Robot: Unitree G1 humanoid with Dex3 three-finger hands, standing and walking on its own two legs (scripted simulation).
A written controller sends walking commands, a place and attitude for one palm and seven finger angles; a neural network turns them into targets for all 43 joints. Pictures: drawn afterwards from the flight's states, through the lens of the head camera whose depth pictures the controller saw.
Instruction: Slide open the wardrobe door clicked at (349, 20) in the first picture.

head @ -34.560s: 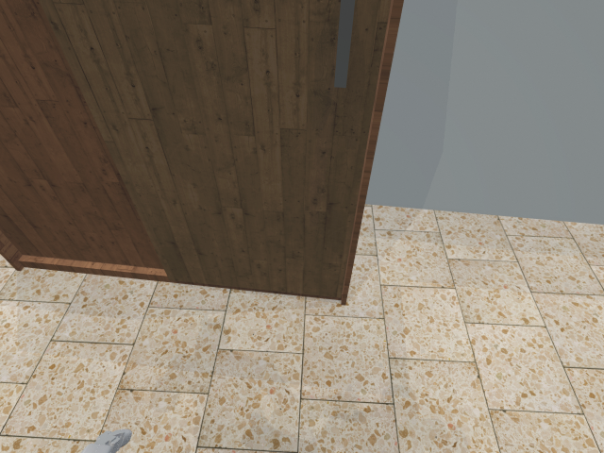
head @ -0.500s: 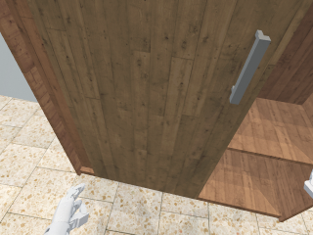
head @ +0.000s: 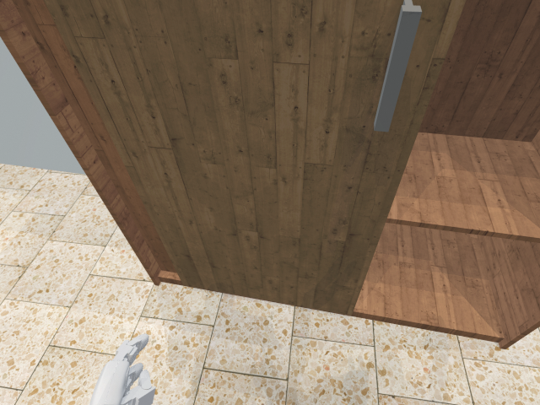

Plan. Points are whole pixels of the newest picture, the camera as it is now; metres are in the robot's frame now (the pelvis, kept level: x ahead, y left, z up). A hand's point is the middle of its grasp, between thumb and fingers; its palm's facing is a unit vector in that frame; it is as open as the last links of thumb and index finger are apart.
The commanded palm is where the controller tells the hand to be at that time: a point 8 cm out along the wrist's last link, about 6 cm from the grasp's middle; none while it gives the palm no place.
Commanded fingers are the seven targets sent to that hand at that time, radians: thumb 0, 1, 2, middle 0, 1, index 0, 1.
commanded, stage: step back with the hand held close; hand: right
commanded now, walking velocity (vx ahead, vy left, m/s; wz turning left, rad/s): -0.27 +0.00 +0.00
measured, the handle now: (393, 69) +0.54 -0.16 +0.24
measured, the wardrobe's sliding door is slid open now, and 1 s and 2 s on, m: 0.52 0.52 0.52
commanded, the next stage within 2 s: stop stepping back and stand still in 0.32 s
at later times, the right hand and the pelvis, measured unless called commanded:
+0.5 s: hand out of the picture +0.09 -0.21 +0.19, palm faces +0.20 +0.79 -0.58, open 7.4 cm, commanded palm +0.05 -0.26 +0.19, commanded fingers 0.00 -0.90 -0.90 0.20 0.30 0.20 0.30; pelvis -0.12 +0.02 +0.00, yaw +5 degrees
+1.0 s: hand out of the picture +0.00 -0.28 +0.19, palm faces +0.39 +0.80 -0.46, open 7.5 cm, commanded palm -0.04 -0.30 +0.19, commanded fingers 0.00 -0.90 -0.90 0.20 0.30 0.20 0.30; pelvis -0.21 -0.02 +0.01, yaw +5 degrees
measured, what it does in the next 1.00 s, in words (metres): walks backwards: left foot, then right foot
